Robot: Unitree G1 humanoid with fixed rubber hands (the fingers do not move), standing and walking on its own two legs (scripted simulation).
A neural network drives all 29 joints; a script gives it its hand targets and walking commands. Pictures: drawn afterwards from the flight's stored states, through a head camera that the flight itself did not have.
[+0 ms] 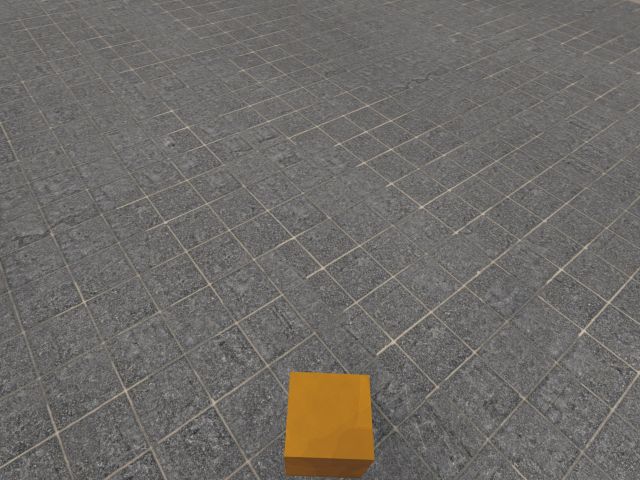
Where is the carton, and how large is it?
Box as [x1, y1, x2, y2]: [284, 372, 374, 477]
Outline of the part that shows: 290,372 284,452 286,475 360,477 374,459 368,375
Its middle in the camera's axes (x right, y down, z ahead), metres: +0.02 +0.50 +1.05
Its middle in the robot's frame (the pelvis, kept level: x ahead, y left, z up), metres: +0.37 -0.04 -0.65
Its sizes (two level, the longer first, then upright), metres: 0.210 0.200 0.250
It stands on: the floor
